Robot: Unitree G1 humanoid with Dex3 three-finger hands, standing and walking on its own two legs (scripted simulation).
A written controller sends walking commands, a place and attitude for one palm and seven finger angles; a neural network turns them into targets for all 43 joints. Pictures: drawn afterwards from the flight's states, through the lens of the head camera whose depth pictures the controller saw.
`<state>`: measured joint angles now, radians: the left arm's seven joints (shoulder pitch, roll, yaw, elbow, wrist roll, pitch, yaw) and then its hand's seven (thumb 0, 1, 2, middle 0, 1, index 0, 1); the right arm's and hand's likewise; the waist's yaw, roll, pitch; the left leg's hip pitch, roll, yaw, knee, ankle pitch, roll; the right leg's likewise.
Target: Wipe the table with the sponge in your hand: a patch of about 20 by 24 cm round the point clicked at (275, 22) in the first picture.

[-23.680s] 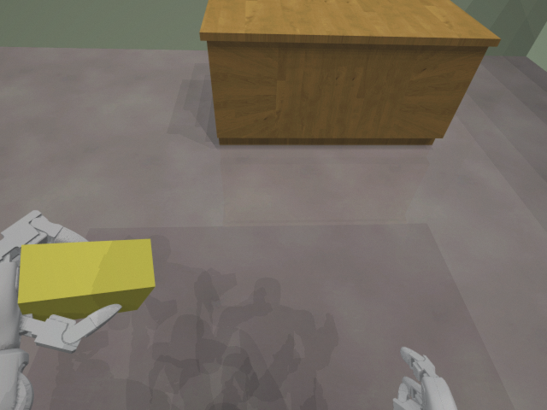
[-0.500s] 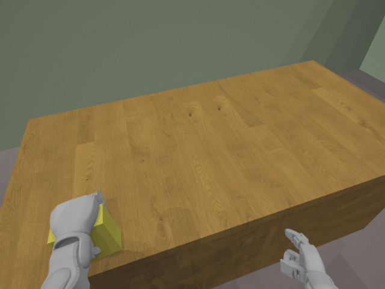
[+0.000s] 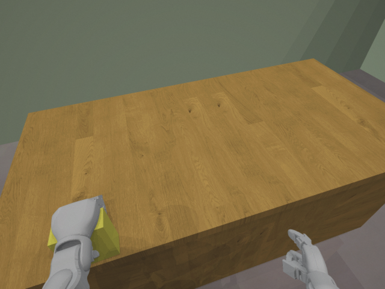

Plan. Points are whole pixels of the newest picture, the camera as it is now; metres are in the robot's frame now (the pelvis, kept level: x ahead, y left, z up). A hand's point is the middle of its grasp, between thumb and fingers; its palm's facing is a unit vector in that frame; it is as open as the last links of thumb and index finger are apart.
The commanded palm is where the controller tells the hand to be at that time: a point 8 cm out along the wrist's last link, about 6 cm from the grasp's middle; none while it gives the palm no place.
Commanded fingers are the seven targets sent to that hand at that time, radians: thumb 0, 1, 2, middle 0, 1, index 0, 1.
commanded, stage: lower the sponge onto the table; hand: left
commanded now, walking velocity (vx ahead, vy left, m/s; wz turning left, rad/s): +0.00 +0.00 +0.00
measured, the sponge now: (90, 243) +0.20 +0.28 -0.05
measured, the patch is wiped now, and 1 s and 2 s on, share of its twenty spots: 0.00 0.10 0.45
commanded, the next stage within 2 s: wipe forward along the first lane in 0.22 s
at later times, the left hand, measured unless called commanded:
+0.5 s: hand (89, 226) +0.22 +0.28 -0.01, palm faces -0.07 -0.06 -1.00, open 9.7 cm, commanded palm +0.21 +0.28 +0.04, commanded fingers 0.00 0.10 1.30 -1.20 -1.60 -1.20 -1.60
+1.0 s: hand (91, 204) +0.28 +0.31 -0.01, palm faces -0.11 +0.01 -0.99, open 9.8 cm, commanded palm +0.27 +0.29 +0.02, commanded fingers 0.00 0.10 1.30 -1.20 -1.60 -1.20 -1.60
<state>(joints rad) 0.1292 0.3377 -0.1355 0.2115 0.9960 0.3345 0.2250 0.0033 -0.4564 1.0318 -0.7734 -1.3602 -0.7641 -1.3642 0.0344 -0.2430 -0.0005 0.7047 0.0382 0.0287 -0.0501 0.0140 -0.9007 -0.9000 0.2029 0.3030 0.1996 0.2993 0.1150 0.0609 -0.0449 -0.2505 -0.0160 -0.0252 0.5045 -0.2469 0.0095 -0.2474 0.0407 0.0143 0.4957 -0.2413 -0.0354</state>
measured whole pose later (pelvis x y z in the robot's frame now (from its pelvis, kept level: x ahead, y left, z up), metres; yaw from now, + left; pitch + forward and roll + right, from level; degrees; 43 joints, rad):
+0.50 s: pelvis -0.01 +0.00 -0.01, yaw +0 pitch +1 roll +0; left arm 0.03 0.33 -0.12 0.35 1.01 0.30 0.28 0.00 -0.46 1.03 -0.78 -1.36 -0.77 -1.36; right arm 0.07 -0.25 -0.01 0.72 0.05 0.03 -0.07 0.01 -0.90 -0.90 0.20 0.30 0.20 0.30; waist 0.10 0.06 -0.07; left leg -0.33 -0.02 -0.03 0.56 -0.25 0.01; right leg -0.33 0.04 0.01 0.56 -0.25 -0.04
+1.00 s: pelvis -0.02 -0.01 -0.02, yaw +1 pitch +7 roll +0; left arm -0.26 0.40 -0.06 0.66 1.02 0.25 0.29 0.01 -0.50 1.09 -0.79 -1.35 -0.78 -1.36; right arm 0.15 -0.27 -0.02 0.72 0.07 0.06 -0.08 0.01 -0.90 -0.90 0.20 0.30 0.20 0.30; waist 0.06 0.06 -0.11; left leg -0.52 -0.01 -0.04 0.66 -0.27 0.00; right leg -0.51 0.05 -0.01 0.66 -0.27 -0.04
